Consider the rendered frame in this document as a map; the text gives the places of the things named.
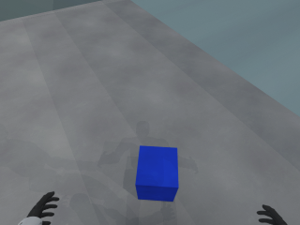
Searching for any left robot hand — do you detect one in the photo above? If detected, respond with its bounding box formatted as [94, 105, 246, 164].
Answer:
[27, 191, 60, 225]

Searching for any right robot hand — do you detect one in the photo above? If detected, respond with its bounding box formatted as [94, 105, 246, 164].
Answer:
[257, 204, 288, 225]

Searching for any carton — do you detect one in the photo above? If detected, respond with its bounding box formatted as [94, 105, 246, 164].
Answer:
[135, 145, 179, 202]

